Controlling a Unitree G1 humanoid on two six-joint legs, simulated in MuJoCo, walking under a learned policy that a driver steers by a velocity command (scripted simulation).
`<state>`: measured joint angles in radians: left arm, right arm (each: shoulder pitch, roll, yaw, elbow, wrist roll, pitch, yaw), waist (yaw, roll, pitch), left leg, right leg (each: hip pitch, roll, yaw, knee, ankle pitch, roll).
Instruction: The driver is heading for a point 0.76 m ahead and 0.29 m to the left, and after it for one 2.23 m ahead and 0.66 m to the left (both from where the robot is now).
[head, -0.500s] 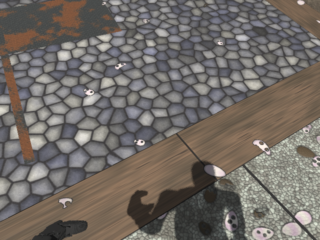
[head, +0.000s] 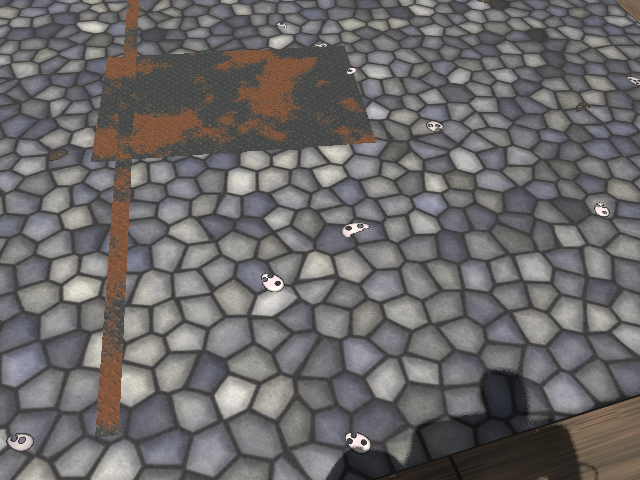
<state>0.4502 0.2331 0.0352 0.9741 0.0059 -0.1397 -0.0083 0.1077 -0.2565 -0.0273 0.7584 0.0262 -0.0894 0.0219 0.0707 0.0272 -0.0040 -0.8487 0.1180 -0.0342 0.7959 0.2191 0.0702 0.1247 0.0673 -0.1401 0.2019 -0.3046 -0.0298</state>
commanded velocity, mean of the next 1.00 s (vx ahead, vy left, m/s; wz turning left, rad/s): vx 0.85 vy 0.00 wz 0.78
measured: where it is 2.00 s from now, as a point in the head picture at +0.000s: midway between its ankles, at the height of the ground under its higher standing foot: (286, 319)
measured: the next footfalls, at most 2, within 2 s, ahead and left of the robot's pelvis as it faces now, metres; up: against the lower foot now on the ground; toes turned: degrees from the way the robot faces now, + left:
left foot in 0.12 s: +0.35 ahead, +0.09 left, +0.00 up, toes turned +6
right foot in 0.66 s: +0.84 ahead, +0.01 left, -0.14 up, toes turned +42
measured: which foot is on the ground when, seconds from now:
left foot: up 0.00-0.10, down 0.12-0.68, up 0.70-1.00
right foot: down 0.00-0.14, up 0.16-0.64, down 0.66-1.00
